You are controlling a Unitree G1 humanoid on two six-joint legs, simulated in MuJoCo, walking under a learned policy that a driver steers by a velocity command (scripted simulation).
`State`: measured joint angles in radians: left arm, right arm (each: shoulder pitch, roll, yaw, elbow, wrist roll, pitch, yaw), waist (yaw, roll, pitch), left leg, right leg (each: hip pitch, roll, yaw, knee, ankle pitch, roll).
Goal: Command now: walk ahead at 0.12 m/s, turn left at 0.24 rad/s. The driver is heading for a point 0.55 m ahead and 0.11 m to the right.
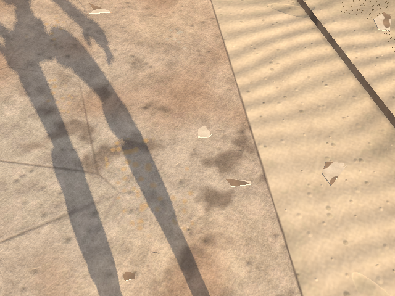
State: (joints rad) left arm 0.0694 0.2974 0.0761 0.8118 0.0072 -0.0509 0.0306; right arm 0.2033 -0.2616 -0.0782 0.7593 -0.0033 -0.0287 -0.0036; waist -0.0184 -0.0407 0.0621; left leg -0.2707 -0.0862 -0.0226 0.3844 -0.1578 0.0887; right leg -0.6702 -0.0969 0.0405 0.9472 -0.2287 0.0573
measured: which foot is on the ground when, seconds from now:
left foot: down 0.00-1.00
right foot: up 0.00-0.16, down 0.18-1.00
